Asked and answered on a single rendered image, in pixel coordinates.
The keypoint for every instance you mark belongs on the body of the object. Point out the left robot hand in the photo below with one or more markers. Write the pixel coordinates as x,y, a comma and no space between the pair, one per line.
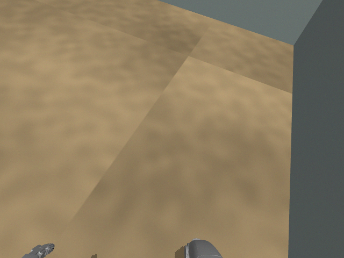
40,251

